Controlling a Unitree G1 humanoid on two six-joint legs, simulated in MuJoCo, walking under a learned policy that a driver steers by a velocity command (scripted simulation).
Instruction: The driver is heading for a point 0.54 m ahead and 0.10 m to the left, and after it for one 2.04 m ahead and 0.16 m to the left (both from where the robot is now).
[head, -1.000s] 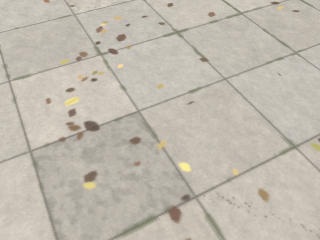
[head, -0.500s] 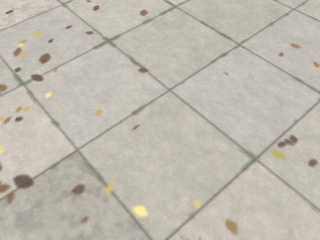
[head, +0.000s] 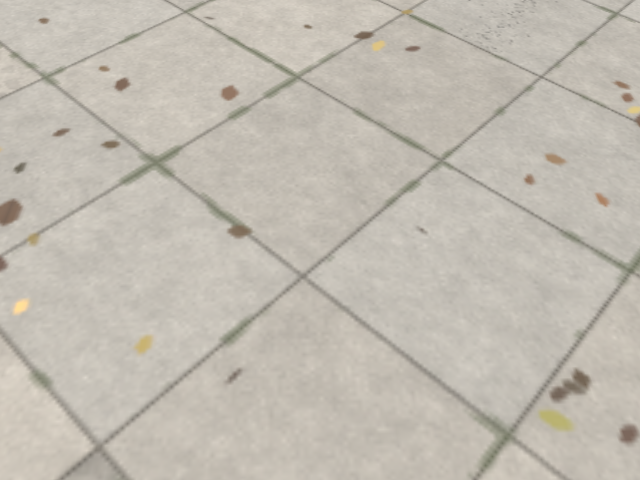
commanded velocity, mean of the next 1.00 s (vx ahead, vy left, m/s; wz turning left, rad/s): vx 0.42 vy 0.00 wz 0.27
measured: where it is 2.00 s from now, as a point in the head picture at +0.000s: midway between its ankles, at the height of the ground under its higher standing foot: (309, 460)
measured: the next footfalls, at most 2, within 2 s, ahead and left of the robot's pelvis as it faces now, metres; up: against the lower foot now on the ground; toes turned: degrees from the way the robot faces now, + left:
right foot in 0.38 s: +0.38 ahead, -0.15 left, +0.00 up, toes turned +5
left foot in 0.86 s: +0.56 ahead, +0.17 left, +0.00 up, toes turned +22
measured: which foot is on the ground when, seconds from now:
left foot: down 0.00-0.40, up 0.42-0.84, down 0.86-1.00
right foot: up 0.00-0.36, down 0.38-0.86, up 0.88-1.00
